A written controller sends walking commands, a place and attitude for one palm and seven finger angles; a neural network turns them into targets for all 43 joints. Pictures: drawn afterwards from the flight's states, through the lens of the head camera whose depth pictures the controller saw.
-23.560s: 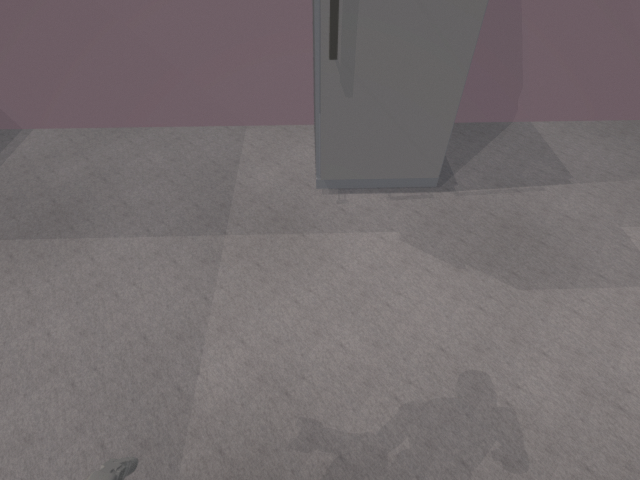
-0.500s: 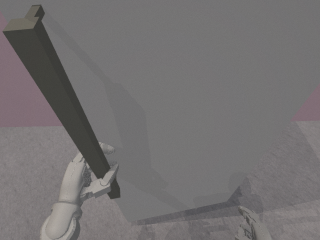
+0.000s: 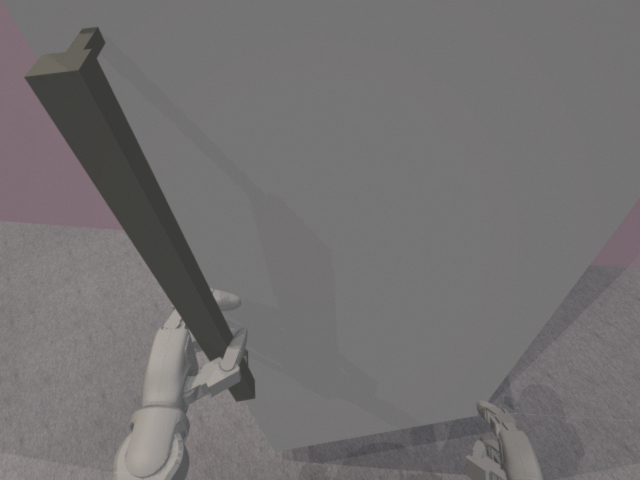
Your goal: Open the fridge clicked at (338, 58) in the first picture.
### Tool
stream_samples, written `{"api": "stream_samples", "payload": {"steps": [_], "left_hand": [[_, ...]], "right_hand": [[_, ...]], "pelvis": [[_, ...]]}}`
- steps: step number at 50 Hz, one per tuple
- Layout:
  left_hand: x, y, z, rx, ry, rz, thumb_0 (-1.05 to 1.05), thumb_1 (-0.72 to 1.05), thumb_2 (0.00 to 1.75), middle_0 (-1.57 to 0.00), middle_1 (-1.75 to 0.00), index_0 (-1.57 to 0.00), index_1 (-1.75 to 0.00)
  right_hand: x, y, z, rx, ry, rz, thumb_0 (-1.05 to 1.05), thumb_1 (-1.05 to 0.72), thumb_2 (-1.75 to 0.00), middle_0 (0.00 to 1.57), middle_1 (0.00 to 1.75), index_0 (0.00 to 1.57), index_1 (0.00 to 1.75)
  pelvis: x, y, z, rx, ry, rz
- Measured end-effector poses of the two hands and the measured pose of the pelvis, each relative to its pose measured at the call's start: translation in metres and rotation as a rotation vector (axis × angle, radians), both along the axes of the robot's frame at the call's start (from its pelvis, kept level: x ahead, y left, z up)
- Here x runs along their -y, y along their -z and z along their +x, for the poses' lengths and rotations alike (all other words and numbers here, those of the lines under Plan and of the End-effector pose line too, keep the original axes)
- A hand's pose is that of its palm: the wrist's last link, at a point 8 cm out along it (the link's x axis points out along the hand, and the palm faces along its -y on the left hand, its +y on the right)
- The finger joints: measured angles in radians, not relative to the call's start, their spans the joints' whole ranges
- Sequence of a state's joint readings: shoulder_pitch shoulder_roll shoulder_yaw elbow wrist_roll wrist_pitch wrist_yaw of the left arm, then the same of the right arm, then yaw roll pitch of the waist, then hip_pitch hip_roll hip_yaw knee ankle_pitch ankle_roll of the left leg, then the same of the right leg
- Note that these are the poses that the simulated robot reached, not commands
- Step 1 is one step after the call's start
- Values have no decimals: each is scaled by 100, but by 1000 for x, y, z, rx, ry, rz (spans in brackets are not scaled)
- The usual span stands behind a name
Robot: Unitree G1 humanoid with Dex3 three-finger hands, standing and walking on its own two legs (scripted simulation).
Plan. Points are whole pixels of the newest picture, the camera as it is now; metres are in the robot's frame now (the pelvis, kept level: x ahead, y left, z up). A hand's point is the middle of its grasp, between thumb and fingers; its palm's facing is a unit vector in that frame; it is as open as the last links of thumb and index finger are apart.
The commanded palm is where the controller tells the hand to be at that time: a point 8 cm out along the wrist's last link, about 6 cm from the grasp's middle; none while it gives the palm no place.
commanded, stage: walk backward, drawing the door open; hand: left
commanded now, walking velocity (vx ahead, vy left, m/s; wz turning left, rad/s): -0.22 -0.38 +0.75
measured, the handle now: (197, 283) +0.29 +0.14 +0.15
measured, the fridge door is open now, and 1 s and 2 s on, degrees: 17 50 82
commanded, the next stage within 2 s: stop walking and hold the door back in 1.56 s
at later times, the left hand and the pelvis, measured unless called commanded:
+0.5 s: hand out of the picture +0.12 +0.05 +0.07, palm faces +0.39 -0.90 -0.21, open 6.8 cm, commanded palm +0.07 +0.09 +0.07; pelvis -0.07 -0.15 -0.01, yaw +21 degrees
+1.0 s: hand out of the picture +0.01 -0.06 +0.07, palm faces +0.77 -0.59 -0.25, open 6.6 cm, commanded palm -0.05 -0.06 +0.07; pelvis -0.06 -0.36 -0.01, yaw +43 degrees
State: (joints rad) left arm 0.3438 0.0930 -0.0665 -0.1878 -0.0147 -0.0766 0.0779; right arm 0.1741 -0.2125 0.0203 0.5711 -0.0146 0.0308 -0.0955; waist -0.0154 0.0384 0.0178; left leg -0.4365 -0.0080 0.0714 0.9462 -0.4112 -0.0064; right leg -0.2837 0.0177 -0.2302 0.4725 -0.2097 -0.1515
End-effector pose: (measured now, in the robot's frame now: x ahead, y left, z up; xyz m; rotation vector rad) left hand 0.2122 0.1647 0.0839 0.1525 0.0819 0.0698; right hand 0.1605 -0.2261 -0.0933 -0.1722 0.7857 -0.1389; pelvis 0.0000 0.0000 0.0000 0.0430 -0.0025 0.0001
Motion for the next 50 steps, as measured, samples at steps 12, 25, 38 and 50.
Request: {"api": "stream_samples", "payload": {"steps": [12, 25, 38, 50], "left_hand": [[21, 1, -55, 19, -42, -12, -2, 58, 74, -39, -135, -32, -140], [72, 0, -129, 19, -341, 59, -3, 57, 80, -42, -138, -27, -140], [129, 7, -197, 118, -506, 37, -2, 59, 79, -43, -139, -30, -140], [213, -1, -259, 12, -841, 122, -2, 59, 79, -41, -135, -29, -140]], "right_hand": [[11, -14, -48, -59, -156, -53, 1, -91, -90, 20, 30, 20, 30], [79, 12, -12, 21, -316, 41, 1, -90, -90, 20, 30, 20, 30], [129, -2, 4, 73, -550, -94, 1, -91, -90, 20, 30, 20, 30], [190, 17, 16, -26, -754, 38, 1, -90, -90, 20, 30, 20, 30]], "pelvis": [[42, -10, -43, 23, -187, -103], [152, 6, -71, 18, -359, -85], [244, 14, -96, 23, -572, -23], [363, 11, -62, 42, -743, -61]]}}
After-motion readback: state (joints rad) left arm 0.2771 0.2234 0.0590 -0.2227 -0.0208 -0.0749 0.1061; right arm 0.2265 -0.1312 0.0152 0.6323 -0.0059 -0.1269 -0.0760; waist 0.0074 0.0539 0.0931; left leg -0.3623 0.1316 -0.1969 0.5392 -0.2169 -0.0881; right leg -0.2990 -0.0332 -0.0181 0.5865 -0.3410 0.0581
